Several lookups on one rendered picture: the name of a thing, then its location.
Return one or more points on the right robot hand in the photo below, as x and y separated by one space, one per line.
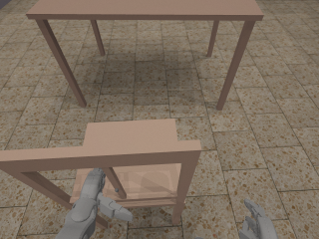
262 228

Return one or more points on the robot left forearm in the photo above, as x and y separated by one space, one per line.
80 221

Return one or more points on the chair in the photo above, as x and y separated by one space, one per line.
142 158

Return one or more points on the table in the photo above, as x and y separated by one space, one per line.
153 10

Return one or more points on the left robot hand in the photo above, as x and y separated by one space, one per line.
93 187

